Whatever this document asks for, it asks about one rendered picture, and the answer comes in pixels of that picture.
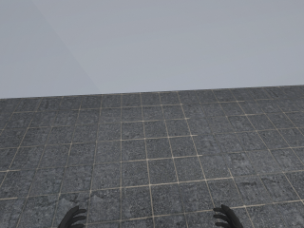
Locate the robot right hand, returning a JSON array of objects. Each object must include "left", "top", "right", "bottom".
[{"left": 213, "top": 204, "right": 243, "bottom": 228}]

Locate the robot left hand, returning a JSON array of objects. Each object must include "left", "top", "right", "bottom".
[{"left": 57, "top": 205, "right": 86, "bottom": 228}]

